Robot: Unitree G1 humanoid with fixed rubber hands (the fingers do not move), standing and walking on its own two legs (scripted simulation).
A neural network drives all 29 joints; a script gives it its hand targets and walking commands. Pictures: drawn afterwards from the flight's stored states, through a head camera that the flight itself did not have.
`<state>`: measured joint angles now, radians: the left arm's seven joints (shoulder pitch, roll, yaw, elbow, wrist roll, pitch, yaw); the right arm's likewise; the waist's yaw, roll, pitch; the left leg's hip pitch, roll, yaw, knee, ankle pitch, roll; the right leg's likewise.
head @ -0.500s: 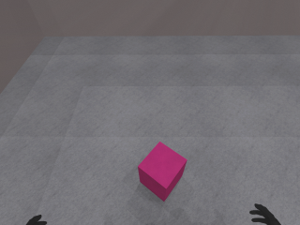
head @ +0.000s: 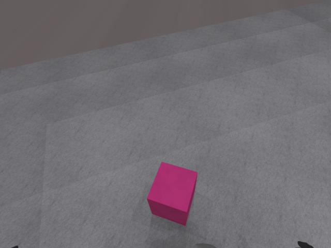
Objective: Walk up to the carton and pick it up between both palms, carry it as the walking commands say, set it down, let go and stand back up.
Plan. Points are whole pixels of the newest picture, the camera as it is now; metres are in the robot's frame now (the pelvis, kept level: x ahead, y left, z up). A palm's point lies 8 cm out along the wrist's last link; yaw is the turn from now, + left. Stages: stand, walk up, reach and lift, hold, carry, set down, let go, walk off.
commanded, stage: walk up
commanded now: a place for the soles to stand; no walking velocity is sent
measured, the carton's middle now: (173, 194) +0.47 -0.04 -0.63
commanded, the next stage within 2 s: none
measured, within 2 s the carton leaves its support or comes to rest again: neither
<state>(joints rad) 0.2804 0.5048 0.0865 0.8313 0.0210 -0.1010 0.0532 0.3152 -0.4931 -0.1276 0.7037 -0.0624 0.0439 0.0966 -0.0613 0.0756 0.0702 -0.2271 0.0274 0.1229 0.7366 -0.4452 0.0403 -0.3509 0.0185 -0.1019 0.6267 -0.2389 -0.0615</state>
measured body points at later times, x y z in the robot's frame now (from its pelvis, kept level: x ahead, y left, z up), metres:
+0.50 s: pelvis +0.06 +0.15 -0.03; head +0.09 +0.14 +0.41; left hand +0.23 +0.48 -0.11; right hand +0.12 -0.21 -0.11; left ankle +0.17 +0.28 -0.72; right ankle +0.05 +0.01 -0.68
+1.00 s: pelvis +0.07 +0.16 -0.01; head +0.09 +0.14 +0.44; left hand +0.30 +0.44 -0.10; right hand +0.02 -0.20 -0.11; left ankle +0.17 +0.26 -0.72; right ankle +0.04 +0.06 -0.71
